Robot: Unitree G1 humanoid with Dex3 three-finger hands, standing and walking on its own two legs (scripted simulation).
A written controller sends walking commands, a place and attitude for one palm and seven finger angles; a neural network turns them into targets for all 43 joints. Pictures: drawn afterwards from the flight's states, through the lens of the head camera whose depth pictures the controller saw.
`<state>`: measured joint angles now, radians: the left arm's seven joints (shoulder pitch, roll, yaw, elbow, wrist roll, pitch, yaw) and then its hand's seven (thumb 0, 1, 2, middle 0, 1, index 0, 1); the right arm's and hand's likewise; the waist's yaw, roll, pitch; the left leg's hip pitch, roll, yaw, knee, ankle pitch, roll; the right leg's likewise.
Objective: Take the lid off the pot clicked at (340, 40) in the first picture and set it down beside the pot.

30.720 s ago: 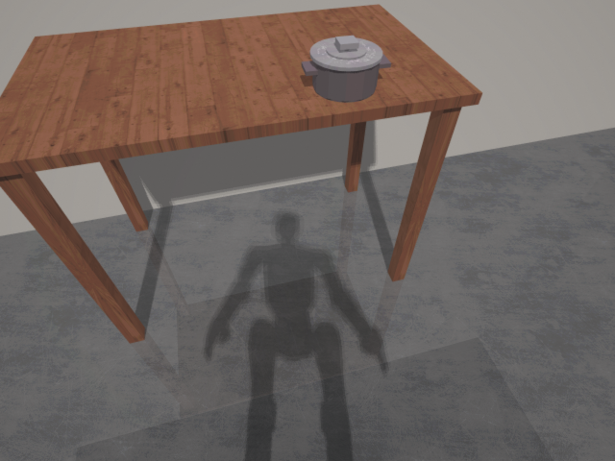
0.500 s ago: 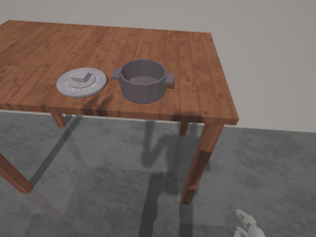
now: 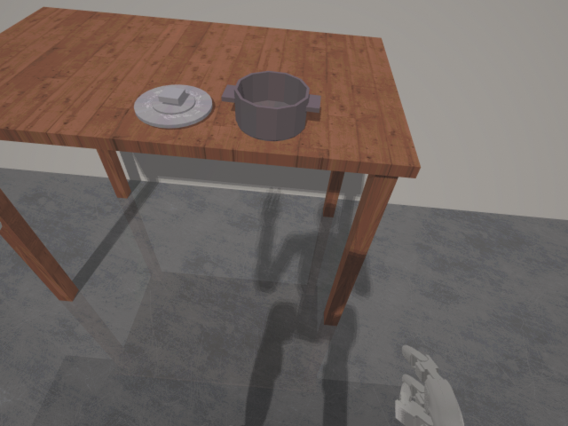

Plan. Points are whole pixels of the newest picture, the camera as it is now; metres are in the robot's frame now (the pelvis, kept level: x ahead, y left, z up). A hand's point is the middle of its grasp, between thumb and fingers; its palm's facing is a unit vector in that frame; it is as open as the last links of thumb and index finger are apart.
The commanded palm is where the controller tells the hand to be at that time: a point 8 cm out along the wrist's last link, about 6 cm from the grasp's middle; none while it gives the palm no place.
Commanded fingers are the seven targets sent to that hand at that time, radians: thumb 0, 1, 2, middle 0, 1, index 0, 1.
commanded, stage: stop stepping back and stand still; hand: left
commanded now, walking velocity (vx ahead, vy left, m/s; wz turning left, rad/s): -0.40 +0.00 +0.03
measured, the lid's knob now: (172, 95) +0.72 +0.29 +0.08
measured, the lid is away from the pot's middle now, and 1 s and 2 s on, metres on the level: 0.22 0.22 0.22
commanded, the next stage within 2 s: let the arm hang, fingers relaxed in 1.74 s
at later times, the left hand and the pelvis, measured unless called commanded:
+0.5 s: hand out of the picture +0.06 +0.25 +0.27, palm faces +0.53 -0.79 -0.32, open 7.4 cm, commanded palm +0.01 +0.30 +0.27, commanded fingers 0.00 0.90 0.90 -0.20 -0.30 -0.20 -0.30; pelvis -0.12 +0.02 +0.00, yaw -1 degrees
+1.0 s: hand out of the picture +0.06 +0.29 -0.03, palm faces +0.22 -0.89 -0.40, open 7.4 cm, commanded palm none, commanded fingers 0.00 0.90 0.90 -0.20 -0.30 -0.20 -0.30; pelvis -0.16 +0.04 -0.04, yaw +5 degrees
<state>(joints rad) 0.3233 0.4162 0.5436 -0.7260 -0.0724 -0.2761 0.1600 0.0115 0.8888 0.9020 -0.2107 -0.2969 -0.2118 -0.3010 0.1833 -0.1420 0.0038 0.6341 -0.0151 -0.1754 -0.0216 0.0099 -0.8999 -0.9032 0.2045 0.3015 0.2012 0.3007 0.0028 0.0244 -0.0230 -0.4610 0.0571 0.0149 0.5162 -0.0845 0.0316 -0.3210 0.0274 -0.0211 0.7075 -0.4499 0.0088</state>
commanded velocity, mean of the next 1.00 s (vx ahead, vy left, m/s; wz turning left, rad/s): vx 0.20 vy -0.02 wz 0.00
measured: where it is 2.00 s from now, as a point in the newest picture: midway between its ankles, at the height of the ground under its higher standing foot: outside the picture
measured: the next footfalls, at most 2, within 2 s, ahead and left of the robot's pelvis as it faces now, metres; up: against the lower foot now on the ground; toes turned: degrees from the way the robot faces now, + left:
right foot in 0.04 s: -0.01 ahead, -0.16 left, +0.00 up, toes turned -3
left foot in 0.20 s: +0.01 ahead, +0.11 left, +0.00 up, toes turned -1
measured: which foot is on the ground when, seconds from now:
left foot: down 0.00-0.04, up 0.06-0.18, down 0.20-0.76, up 0.78-0.94, down 0.96-1.00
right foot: up 0.00-0.02, down 0.04-0.54, up 0.56-0.76, down 0.78-1.00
